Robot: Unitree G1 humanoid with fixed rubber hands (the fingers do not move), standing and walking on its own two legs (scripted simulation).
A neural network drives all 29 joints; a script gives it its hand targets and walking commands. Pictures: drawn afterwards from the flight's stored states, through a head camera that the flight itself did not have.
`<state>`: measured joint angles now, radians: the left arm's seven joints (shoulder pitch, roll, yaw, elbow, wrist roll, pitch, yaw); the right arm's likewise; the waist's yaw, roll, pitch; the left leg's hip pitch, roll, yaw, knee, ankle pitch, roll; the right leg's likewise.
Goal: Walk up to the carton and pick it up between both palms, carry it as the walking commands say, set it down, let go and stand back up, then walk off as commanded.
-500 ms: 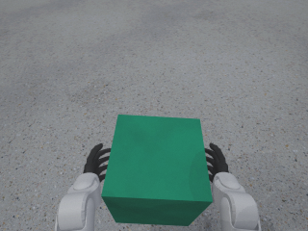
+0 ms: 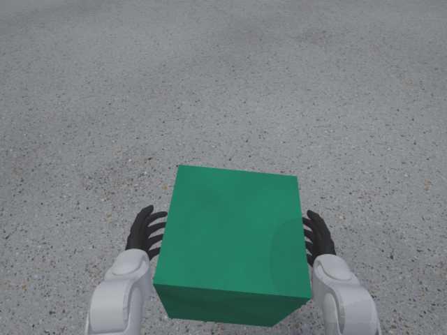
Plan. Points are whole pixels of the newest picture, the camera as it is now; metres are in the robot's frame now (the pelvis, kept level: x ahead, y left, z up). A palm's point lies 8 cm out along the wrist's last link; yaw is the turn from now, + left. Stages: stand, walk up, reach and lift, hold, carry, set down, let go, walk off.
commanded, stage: carry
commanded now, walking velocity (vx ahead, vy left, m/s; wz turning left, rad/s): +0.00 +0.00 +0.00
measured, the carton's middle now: (228, 251) +0.30 -0.02 -0.02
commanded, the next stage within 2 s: none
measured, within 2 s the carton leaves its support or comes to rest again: neither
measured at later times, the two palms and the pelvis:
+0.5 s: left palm (138, 91) +0.73 +0.20 +0.08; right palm (250, 96) +0.69 -0.10 +0.07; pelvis +0.44 +0.08 +0.04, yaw -4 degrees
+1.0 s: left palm (114, 42) +1.06 +0.34 +0.07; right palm (200, 41) +1.06 +0.04 +0.06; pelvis +0.79 +0.18 +0.06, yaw +0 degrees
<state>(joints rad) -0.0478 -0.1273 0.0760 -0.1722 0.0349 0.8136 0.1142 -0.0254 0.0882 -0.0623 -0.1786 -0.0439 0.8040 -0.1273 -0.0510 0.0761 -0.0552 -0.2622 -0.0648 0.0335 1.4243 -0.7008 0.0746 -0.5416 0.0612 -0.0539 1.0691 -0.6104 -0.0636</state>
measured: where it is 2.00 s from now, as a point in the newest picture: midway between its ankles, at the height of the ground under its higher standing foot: (174, 156)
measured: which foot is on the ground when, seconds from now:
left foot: up 0.00-0.18, down 0.20-0.54, up 0.56-0.74, down 0.76-1.00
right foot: down 0.00-0.20, up 0.22-0.54, down 0.56-0.78, up 0.80-1.00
